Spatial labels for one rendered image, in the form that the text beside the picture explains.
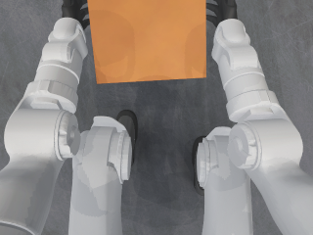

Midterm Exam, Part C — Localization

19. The right robot hand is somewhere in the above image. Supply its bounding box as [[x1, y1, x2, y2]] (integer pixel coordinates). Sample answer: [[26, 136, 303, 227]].
[[205, 0, 238, 28]]

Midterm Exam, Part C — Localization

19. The robot left upper arm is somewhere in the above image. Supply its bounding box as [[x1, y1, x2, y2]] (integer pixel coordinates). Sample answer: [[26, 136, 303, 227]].
[[0, 108, 81, 235]]

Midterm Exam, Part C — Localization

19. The left robot shin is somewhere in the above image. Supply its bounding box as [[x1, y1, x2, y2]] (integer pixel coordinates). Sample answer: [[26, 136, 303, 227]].
[[72, 116, 130, 170]]

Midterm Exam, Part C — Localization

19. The left robot hand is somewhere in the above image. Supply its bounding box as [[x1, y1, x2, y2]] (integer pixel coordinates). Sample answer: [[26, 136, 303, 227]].
[[62, 0, 90, 30]]

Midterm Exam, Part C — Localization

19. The robot right upper arm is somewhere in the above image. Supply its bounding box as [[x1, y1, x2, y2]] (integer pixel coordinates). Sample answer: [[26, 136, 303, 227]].
[[227, 118, 313, 235]]

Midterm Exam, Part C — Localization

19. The left robot forearm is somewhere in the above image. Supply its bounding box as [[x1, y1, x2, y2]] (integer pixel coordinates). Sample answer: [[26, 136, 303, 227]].
[[4, 17, 88, 155]]

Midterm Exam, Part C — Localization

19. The carton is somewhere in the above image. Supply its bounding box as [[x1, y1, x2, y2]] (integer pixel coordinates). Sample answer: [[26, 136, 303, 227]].
[[87, 0, 206, 84]]

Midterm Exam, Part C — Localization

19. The right robot forearm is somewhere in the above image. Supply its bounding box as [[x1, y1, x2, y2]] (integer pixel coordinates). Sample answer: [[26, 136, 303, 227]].
[[211, 19, 303, 153]]

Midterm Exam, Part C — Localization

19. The right robot thigh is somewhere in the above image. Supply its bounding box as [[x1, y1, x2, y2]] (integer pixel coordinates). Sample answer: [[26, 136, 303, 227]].
[[197, 135, 253, 235]]

